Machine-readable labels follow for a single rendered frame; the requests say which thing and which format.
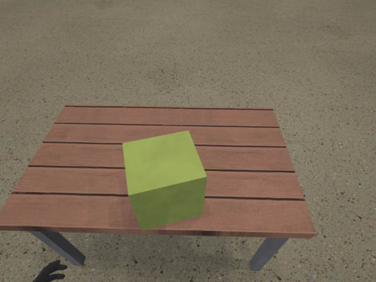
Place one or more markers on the table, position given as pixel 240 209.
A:
pixel 76 181

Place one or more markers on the carton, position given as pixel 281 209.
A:
pixel 166 181

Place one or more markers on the robot left hand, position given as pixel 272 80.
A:
pixel 44 275

